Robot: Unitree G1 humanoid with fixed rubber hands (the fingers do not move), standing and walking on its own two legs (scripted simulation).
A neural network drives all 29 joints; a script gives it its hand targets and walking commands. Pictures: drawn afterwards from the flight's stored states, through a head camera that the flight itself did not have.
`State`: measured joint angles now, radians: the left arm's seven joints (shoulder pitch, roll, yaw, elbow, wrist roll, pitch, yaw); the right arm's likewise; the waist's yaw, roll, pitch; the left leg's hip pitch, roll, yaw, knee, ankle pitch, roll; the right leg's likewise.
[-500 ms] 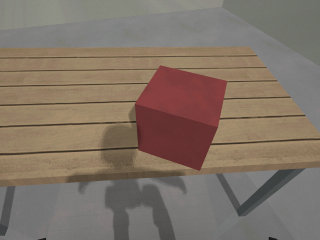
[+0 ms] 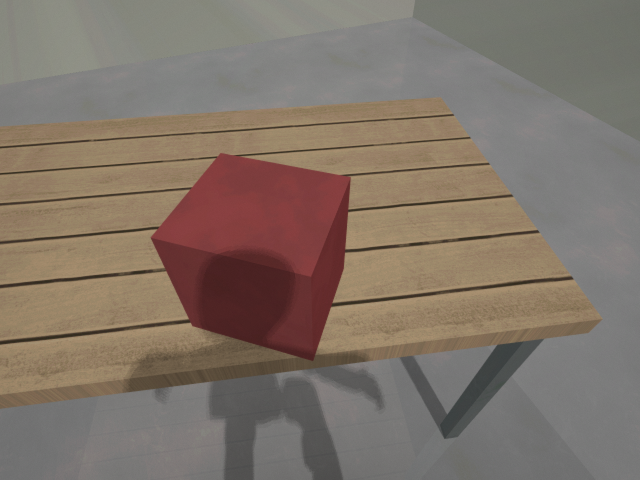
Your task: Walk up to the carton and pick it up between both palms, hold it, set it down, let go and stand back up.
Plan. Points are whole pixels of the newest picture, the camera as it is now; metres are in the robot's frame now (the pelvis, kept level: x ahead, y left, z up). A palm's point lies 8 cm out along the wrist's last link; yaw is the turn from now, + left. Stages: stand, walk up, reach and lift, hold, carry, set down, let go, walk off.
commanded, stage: walk up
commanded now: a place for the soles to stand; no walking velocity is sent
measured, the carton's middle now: (266, 256) +0.42 +0.07 +0.05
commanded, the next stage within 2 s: none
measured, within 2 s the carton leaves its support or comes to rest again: neither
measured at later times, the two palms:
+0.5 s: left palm out of the picture +0.09 +0.34 -0.11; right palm out of the picture +0.13 -0.27 -0.09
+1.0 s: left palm out of the picture +0.10 +0.35 -0.11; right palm out of the picture +0.14 -0.29 -0.09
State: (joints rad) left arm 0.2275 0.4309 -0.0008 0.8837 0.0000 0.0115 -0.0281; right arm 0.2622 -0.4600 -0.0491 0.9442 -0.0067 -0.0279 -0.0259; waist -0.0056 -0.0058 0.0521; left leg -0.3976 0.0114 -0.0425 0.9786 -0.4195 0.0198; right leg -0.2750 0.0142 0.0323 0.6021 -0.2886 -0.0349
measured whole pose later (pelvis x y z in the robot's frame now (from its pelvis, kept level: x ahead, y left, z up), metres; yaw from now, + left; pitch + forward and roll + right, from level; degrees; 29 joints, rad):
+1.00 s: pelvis +0.02 +0.03 +0.00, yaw +1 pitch -1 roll -1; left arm 0.22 0.43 0.00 0.88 0.00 -0.01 0.01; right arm 0.09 -0.41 -0.02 0.97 -0.01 0.02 0.03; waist 0.00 -0.01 0.04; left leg -0.36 0.01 0.00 0.63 -0.28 0.00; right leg -0.25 0.01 0.00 0.56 -0.30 0.00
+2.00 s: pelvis +0.02 +0.09 -0.01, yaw +3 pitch +1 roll -1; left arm 0.22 0.44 0.00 0.89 0.00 -0.03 0.01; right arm 0.10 -0.39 -0.01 0.95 -0.01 -0.01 0.02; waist -0.01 0.02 0.04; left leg -0.34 0.00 -0.02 0.64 -0.31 0.01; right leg -0.29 -0.04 0.00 0.59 -0.31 0.04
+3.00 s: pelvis +0.02 +0.08 -0.01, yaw +3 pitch +0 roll -1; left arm 0.05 0.37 0.00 0.51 0.00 0.38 -0.02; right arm -0.01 -0.29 -0.10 0.91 -0.04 -0.14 0.02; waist -0.01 0.01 0.07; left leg -0.34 0.01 -0.02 0.66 -0.31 0.00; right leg -0.30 -0.03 0.00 0.63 -0.32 0.04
